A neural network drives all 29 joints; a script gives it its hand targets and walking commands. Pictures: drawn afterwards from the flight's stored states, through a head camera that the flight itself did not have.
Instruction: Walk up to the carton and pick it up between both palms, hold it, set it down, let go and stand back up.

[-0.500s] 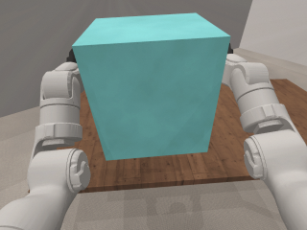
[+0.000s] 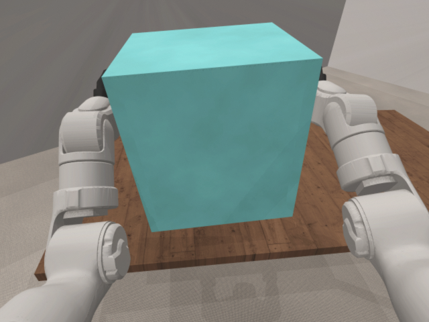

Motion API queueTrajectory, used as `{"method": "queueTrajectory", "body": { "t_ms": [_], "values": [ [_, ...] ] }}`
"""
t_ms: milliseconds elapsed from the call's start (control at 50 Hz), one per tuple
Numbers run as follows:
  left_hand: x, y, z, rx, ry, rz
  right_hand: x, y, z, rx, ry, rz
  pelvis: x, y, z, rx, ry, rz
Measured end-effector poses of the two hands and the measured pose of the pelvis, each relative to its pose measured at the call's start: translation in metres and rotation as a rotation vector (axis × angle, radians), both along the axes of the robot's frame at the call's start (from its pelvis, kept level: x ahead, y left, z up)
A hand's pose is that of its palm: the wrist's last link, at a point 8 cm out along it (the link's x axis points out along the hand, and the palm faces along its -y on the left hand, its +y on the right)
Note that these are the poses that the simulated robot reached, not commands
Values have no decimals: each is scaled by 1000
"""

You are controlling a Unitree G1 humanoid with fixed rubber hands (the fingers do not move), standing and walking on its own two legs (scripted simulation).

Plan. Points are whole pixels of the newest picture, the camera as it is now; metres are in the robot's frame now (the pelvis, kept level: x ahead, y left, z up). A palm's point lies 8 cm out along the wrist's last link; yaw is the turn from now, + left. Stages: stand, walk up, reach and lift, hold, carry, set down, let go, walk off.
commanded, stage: hold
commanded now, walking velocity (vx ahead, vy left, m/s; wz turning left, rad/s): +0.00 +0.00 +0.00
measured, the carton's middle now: (212, 125) +0.37 -0.01 +0.25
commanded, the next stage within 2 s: none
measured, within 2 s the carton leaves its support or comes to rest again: neither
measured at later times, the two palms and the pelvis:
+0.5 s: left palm (102, 104) +0.36 +0.17 +0.30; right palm (313, 87) +0.36 -0.17 +0.33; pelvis -0.01 +0.00 +0.00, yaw +0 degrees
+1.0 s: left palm (103, 98) +0.37 +0.17 +0.30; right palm (313, 85) +0.37 -0.17 +0.33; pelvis -0.01 +0.00 +0.00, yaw +0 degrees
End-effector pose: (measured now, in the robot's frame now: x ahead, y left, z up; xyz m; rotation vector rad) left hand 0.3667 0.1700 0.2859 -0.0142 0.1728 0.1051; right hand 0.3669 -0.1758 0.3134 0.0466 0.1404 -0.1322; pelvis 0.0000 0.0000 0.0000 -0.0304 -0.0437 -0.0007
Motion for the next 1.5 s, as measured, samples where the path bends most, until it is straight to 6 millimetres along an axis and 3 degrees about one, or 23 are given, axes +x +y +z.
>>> {"method": "queueTrajectory", "body": {
  "t_ms": [160,340,560,1020,1380,1500],
  "values": [
    [-2,-2,5,-15,5,5,-3,-2,-1,4,6,0,-2,-1,0,3,6,-8],
    [-4,2,17,-11,-16,9,-3,2,14,3,-13,5,-4,-3,0,3,9,-3],
    [-6,1,9,5,1,-5,-7,1,11,-6,8,-5,-7,-3,0,1,8,3],
    [2,2,18,-4,-8,1,0,2,14,-17,5,-3,-5,-3,0,1,29,-3],
    [4,4,1,-11,8,3,4,4,2,-19,23,1,-1,-2,0,-2,20,4],
    [3,4,7,-18,-18,3,3,5,4,-16,3,7,-1,-1,0,-3,21,0]
  ]
}}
